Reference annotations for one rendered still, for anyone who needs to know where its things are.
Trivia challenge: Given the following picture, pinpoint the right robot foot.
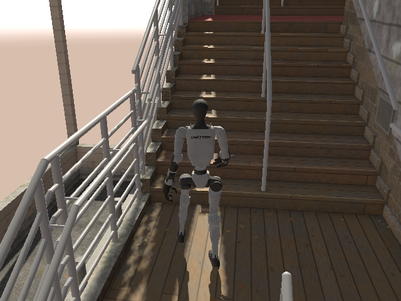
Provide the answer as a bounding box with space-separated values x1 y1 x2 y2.
208 250 220 267

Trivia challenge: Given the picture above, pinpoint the left robot upper arm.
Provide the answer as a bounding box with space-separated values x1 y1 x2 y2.
173 126 188 162

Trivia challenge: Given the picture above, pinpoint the humanoid robot torso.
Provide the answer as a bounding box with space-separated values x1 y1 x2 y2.
186 123 216 188

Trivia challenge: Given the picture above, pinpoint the right robot upper arm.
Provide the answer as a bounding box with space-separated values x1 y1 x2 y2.
213 126 229 159

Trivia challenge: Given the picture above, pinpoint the left robot hand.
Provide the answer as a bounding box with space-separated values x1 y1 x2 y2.
163 183 178 202

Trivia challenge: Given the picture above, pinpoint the robot left forearm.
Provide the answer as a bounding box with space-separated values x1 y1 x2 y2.
165 153 179 186

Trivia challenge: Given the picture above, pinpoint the robot right forearm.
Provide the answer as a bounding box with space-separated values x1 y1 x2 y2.
221 150 231 164

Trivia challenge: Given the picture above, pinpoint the right robot hand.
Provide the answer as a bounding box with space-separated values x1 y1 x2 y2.
213 157 228 168

